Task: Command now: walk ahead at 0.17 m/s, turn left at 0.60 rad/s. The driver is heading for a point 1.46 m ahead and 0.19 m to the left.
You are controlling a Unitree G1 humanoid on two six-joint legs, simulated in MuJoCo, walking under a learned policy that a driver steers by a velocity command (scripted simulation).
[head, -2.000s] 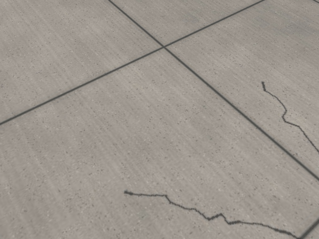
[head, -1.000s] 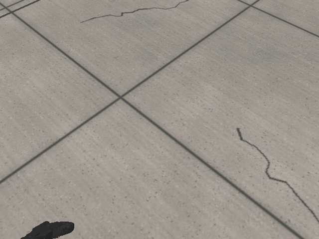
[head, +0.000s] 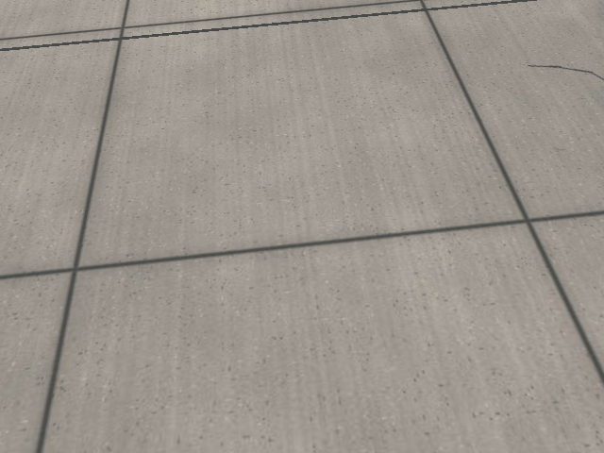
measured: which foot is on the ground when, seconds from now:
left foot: up 0.00-0.40, down 0.42-0.98, up 1.00-1.00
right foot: down 0.00-0.42, up 0.44-0.94, down 0.96-1.00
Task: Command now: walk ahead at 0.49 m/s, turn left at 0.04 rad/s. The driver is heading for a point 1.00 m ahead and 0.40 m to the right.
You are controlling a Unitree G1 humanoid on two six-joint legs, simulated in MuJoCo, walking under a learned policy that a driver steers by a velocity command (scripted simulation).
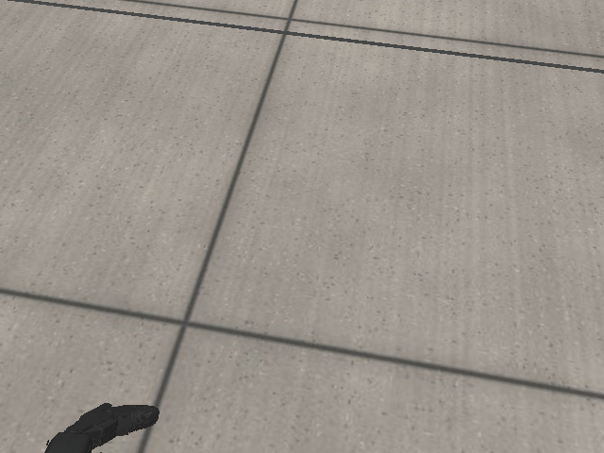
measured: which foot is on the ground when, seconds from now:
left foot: up 0.00-0.42, down 0.44-0.98, up 1.00-1.00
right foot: down 0.00-0.44, up 0.46-0.94, down 0.96-1.00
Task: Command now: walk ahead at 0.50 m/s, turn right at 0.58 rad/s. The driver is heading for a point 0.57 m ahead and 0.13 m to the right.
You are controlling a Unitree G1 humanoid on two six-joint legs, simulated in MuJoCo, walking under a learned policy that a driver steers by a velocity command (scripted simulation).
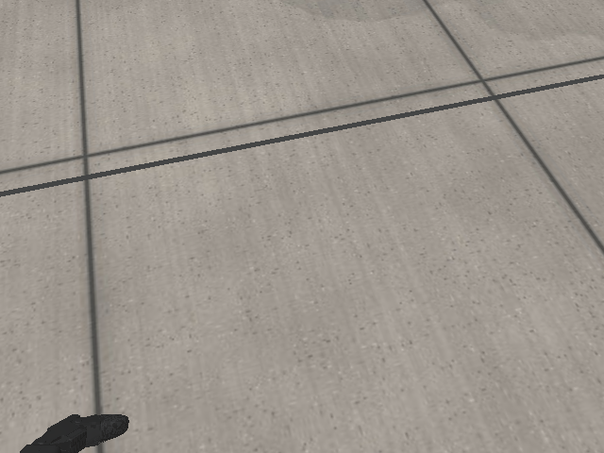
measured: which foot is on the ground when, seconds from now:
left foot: up 0.00-0.44, down 0.46-0.94, up 0.96-1.00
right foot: down 0.00-0.46, up 0.48-0.90, down 0.92-1.00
